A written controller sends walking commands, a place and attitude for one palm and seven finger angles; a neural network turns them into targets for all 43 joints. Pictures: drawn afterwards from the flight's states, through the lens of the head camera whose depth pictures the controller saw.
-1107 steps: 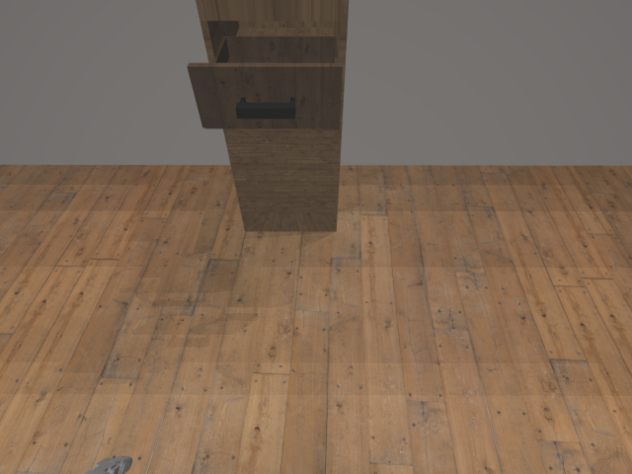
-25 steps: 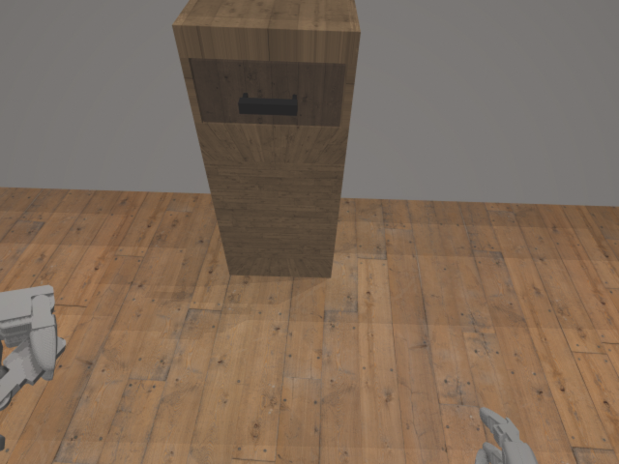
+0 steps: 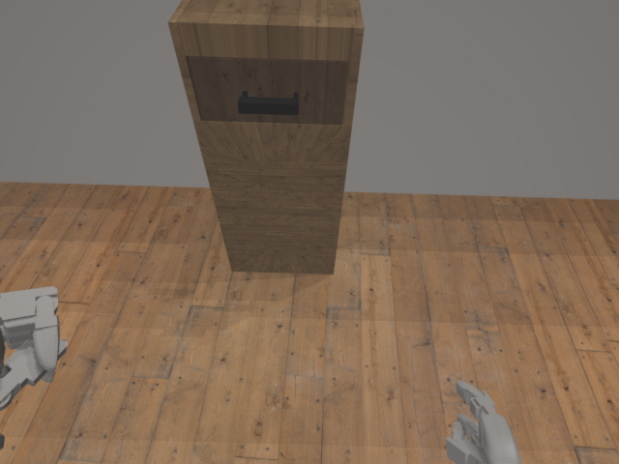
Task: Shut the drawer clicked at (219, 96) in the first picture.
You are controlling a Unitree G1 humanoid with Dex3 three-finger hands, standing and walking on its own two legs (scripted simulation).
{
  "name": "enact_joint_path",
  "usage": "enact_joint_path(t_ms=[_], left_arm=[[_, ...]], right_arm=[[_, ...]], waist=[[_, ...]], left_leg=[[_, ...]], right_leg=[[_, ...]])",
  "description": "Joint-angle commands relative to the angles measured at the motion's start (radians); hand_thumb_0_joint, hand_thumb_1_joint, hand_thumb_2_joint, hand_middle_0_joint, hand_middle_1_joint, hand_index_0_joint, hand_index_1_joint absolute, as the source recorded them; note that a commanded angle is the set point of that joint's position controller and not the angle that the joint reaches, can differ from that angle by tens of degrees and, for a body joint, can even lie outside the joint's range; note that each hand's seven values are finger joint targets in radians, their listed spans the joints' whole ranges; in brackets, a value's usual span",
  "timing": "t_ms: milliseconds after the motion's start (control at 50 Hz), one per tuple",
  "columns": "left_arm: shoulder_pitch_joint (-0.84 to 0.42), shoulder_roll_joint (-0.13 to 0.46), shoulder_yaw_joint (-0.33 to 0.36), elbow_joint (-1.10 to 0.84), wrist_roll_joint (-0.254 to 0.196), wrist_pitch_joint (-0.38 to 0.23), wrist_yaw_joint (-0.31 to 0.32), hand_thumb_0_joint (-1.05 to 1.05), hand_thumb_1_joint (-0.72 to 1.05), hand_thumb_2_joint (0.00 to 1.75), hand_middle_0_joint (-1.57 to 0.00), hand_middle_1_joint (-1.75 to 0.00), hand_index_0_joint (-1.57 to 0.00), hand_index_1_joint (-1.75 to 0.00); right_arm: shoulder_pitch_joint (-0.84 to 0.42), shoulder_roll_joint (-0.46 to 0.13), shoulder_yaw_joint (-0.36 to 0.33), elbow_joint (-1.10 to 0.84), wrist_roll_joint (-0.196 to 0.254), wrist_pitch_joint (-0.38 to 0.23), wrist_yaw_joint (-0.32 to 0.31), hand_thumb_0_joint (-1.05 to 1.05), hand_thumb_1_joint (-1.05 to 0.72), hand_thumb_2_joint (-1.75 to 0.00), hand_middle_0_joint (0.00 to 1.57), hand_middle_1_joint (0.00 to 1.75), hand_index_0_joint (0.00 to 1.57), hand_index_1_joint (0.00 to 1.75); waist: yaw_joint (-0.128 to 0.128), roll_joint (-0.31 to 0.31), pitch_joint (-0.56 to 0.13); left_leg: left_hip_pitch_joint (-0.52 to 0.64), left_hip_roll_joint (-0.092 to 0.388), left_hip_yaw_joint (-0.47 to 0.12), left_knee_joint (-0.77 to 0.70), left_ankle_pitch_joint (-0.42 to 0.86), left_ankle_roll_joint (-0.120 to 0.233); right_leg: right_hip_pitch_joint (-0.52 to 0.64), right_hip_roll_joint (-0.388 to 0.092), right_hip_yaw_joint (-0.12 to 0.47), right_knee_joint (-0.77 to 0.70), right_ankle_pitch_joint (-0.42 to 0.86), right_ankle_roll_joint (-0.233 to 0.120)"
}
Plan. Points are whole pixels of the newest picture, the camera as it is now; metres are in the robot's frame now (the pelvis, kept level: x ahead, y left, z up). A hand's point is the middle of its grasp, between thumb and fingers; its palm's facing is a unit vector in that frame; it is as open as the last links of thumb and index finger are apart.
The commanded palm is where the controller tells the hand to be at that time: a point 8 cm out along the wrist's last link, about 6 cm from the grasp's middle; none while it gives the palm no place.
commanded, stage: stop stepping back and stand still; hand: left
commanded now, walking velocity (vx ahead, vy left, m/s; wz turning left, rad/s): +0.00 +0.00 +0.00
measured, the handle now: (269, 100) +0.85 +0.15 +0.00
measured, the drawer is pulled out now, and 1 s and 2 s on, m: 0.00 0.00 0.00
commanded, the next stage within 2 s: let the arm hang, fingers relaxed in 0.02 s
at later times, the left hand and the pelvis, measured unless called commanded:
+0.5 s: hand out of the picture -0.01 +0.21 -0.18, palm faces +0.02 -0.98 -0.22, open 3.5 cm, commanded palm none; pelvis -0.03 +0.02 +0.00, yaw +2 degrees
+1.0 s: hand out of the picture -0.03 +0.18 -0.17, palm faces +0.03 -0.98 -0.20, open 7.2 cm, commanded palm none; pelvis -0.03 +0.02 +0.00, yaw +0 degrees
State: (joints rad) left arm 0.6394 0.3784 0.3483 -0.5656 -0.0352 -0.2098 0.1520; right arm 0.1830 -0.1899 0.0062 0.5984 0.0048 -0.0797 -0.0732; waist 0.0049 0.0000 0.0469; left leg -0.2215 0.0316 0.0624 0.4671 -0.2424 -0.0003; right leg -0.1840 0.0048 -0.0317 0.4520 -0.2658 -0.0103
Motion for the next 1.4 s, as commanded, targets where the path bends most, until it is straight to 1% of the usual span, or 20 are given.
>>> enact_joint_path(t_ms=[0,80,100,120,140,180,220,240,280,340,420,460,520,560,660,700,920,1060,1260,1380], left_arm=[[0.012,0.145,0.123,-0.195,-0.007,-0.062,0.02,0.0,0.9,0.9,-1.4,-1.6,-1.4,-1.6],[0.019,0.143,0.123,-0.174,-0.01,-0.061,0.018,0.0,0.9,0.9,-1.4,-1.6,-1.4,-1.6],[-0.152,0.058,-0.244,0.654,0.093,0.089,-0.131,0.0,0.9,0.9,-1.4,-1.6,-1.4,-1.6],[-0.153,0.028,-0.219,0.676,0.072,0.166,-0.148,0.0,0.9,0.9,-1.36,-1.56,-1.36,-1.56],[-0.152,-0.001,-0.236,0.676,0.075,0.183,-0.151,0.0,0.9,0.9,-1.32,-1.51,-1.32,-1.51],[-0.218,-0.009,-0.248,0.76,0.072,0.186,-0.154,0.0,0.9,0.9,-1.24,-1.43,-1.24,-1.43],[-0.283,0.013,-0.258,0.868,0.074,0.192,-0.151,0.0,0.9,0.9,-1.16,-1.34,-1.16,-1.34],[-0.313,0.021,-0.264,0.931,0.073,0.194,-0.148,0.0,0.9,0.9,-1.12,-1.3,-1.12,-1.3],[-0.348,0.013,-0.281,1.052,0.066,0.205,-0.141,0.0,0.9,0.9,-1.04,-1.21,-1.04,-1.21],[-0.35,-0.001,-0.306,1.21,0.056,0.216,-0.133,0.0,0.9,0.9,-0.92,-1.08,-0.92,-1.08],[-0.327,-0.029,-0.315,1.382,0.047,0.216,-0.131,0.0,0.9,0.9,-0.76,-0.91,-0.76,-0.91],[-0.323,-0.03,-0.319,1.443,0.049,0.216,-0.132,0.0,0.9,0.9,-0.68,-0.82,-0.68,-0.82],[-0.315,-0.041,-0.321,1.512,0.049,0.214,-0.134,0.0,0.9,0.9,-0.56,-0.69,-0.56,-0.69],[-0.31,-0.049,-0.323,1.546,0.049,0.211,-0.133,0.0,0.9,0.9,-0.48,-0.6,-0.48,-0.6],[-0.295,-0.071,-0.329,1.612,0.047,0.204,-0.126,0.0,0.9,0.9,-0.28,-0.39,-0.28,-0.39],[-0.289,-0.079,-0.331,1.632,0.047,0.206,-0.123,0.0,0.9,0.9,-0.2,-0.3,-0.2,-0.3],[-0.286,-0.126,-0.329,1.677,0.048,0.206,-0.114,0.0,0.9,0.9,-0.2,-0.3,-0.2,-0.3],[-0.297,-0.138,-0.323,1.681,0.045,0.198,-0.112,0.0,0.9,0.9,-0.2,-0.3,-0.2,-0.3],[-0.3,-0.139,-0.321,1.688,0.044,0.192,-0.11,0.0,0.9,0.9,-0.2,-0.3,-0.2,-0.3],[-0.299,-0.147,-0.322,1.694,0.043,0.191,-0.108,0.0,0.9,0.9,-0.2,-0.3,-0.2,-0.3]], right_arm=[[-0.076,-0.124,-0.05,-0.153,0.004,-0.049,-0.007,0.0,-0.9,-0.9,0.2,0.3,0.2,0.3],[-0.081,-0.126,-0.048,-0.155,0.003,-0.047,-0.007,0.0,-0.9,-0.9,0.2,0.3,0.2,0.3],[-0.114,-0.328,-0.103,0.099,0.002,-0.098,0.094,0.0,-0.9,-0.9,0.2,0.3,0.2,0.3],[-0.032,-0.254,-0.098,0.082,0.013,-0.031,0.096,0.0,-0.9,-0.9,0.2,0.3,0.2,0.3],[-0.013,-0.226,-0.093,0.068,0.008,-0.018,0.092,0.0,-0.9,-0.9,0.2,0.3,0.2,0.3],[-0.011,-0.215,-0.069,0.072,-0.008,0.007,0.088,0.0,-0.9,-0.9,0.2,0.3,0.2,0.3],[-0.019,-0.226,-0.061,0.082,-0.02,0.024,0.082,0.0,-0.9,-0.9,0.2,0.3,0.2,0.3],[-0.017,-0.222,-0.061,0.09,-0.023,0.033,0.082,0.0,-0.9,-0.9,0.2,0.3,0.2,0.3],[-0.009,-0.207,-0.051,0.125,-0.03,0.05,0.077,0.0,-0.9,-0.9,0.2,0.3,0.2,0.3],[-0.002,-0.179,-0.032,0.183,-0.029,0.064,0.075,0.0,-0.9,-0.9,0.2,0.3,0.2,0.3],[0.032,-0.137,-0.027,0.263,-0.027,0.08,0.066,0.0,-0.9,-0.9,0.2,0.3,0.2,0.3],[0.057,-0.134,-0.031,0.29,-0.025,0.088,0.064,0.0,-0.9,-0.9,0.2,0.3,0.2,0.3],[0.102,-0.132,-0.039,0.333,-0.025,0.091,0.058,0.0,-0.9,-0.9,0.2,0.3,0.2,0.3],[0.135,-0.129,-0.042,0.355,-0.022,0.091,0.056,0.0,-0.9,-0.9,0.2,0.3,0.2,0.3],[0.172,-0.103,-0.041,0.412,-0.018,0.085,0.051,0.0,-0.9,-0.9,0.2,0.3,0.2,0.3],[0.184,-0.092,-0.038,0.431,-0.018,0.084,0.049,0.0,-0.9,-0.9,0.2,0.3,0.2,0.3],[0.195,-0.036,-0.032,0.49,-0.02,0.082,0.045,0.0,-0.9,-0.9,0.2,0.3,0.2,0.3],[0.199,-0.018,-0.031,0.505,-0.02,0.076,0.041,0.0,-0.9,-0.9,0.2,0.3,0.2,0.3],[0.199,-0.011,-0.033,0.518,-0.018,0.077,0.038,0.0,-0.9,-0.9,0.2,0.3,0.2,0.3],[0.19,-0.011,-0.033,0.524,-0.018,0.078,0.035,0.0,-0.9,-0.9,0.2,0.3,0.2,0.3]], waist=[[-0.007,0.049,-0.136],[-0.007,0.046,-0.108],[-0.046,0.063,-0.04],[-0.033,0.048,-0.12],[-0.033,0.02,-0.121],[-0.017,-0.061,-0.137],[-0.014,-0.195,-0.129],[-0.016,-0.219,-0.122],[-0.017,-0.153,-0.114],[-0.002,0.059,-0.086],[-0.002,0.195,-0.036],[-0.005,0.175,-0.017],[-0.008,0.116,-0.015],[-0.013,0.054,-0.015],[-0.015,-0.015,-0.005],[-0.016,-0.005,0.01],[-0.011,0.021,0.078],[-0.012,0.015,0.038],[-0.014,-0.016,0.022],[-0.017,0.001,0.032]], left_leg=[[0.045,0.056,-0.07,-0.06,0.239,0.021],[0.02,0.056,-0.076,-0.09,0.156,0.023],[-0.064,0.086,-0.091,0.081,0.294,0.034],[-0.034,0.085,-0.083,0.065,0.253,0.028],[-0.02,0.089,-0.081,0.071,0.241,0.026],[-0.092,0.099,-0.141,0.048,0.136,0.059],[-0.095,0.083,-0.149,0.05,0.164,0.063],[-0.08,0.072,-0.138,0.056,0.176,0.056],[-0.049,0.063,-0.13,0.03,0.21,0.051],[-0.057,0.071,-0.145,-0.047,0.191,0.048],[-0.078,0.063,-0.141,-0.118,-0.032,0.039],[-0.088,0.064,-0.151,-0.144,-0.13,0.038],[-0.073,0.07,-0.163,-0.168,-0.181,0.042],[-0.053,0.077,-0.163,-0.168,-0.165,0.045],[-0.004,0.077,-0.14,-0.15,-0.058,0.047],[0.0,0.08,-0.143,-0.162,-0.055,0.048],[-0.022,0.071,-0.123,-0.177,-0.046,0.041],[0.015,0.063,-0.097,-0.139,0.077,0.035],[0.047,0.064,-0.08,-0.113,0.134,0.027],[0.063,0.067,-0.078,-0.111,0.151,0.026]], right_leg=[[0.045,-0.069,0.076,-0.06,0.3,0.001],[0.024,-0.062,0.077,-0.086,0.216,0.004],[-0.119,-0.133,0.02,0.078,0.324,-0.015],[-0.115,-0.122,0.065,0.049,0.233,-0.011],[-0.13,-0.113,0.056,0.044,0.187,-0.004],[-0.111,-0.102,0.046,0.056,0.101,-0.012],[-0.077,-0.109,0.066,0.038,0.146,-0.025],[-0.08,-0.123,0.077,0.034,0.169,-0.037],[-0.07,-0.124,0.082,0.031,0.181,-0.039],[-0.03,-0.095,0.071,0.013,0.079,-0.017],[-0.026,-0.089,0.072,-0.063,-0.028,-0.028],[-0.03,-0.084,0.067,-0.089,-0.059,-0.031],[-0.044,-0.081,0.058,-0.104,-0.077,-0.034],[-0.054,-0.084,0.057,-0.113,-0.08,-0.033],[-0.07,-0.096,0.056,-0.12,-0.034,-0.032],[-0.079,-0.095,0.056,-0.116,-0.03,-0.03],[-0.089,-0.091,0.059,-0.116,-0.025,-0.024],[-0.058,-0.1,0.065,-0.119,0.038,-0.027],[-0.034,-0.106,0.064,-0.132,0.098,-0.03],[-0.035,-0.104,0.068,-0.136,0.127,-0.031]])
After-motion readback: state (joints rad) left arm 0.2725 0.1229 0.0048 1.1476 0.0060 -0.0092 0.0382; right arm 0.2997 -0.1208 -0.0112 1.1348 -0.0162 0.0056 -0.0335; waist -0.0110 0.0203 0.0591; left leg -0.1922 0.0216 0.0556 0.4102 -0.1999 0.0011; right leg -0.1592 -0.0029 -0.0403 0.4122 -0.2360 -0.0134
